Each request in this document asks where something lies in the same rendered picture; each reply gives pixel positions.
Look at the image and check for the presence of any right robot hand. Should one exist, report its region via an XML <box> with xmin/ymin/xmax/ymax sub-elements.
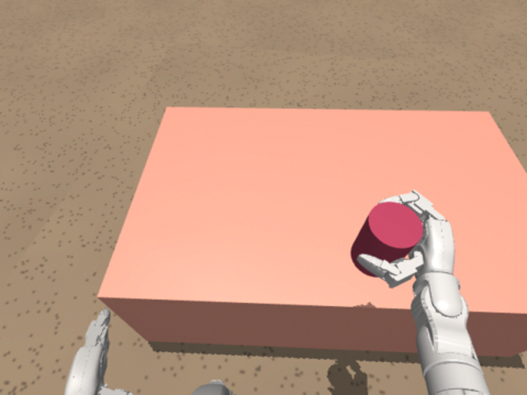
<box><xmin>357</xmin><ymin>190</ymin><xmax>455</xmax><ymax>288</ymax></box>

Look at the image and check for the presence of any left robot hand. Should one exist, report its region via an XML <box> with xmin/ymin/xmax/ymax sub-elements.
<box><xmin>64</xmin><ymin>308</ymin><xmax>133</xmax><ymax>395</ymax></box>

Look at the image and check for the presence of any can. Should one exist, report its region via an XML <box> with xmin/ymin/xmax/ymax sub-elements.
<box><xmin>351</xmin><ymin>202</ymin><xmax>423</xmax><ymax>277</ymax></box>

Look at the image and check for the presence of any right robot arm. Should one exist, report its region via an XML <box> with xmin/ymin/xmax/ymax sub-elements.
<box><xmin>411</xmin><ymin>272</ymin><xmax>491</xmax><ymax>395</ymax></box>

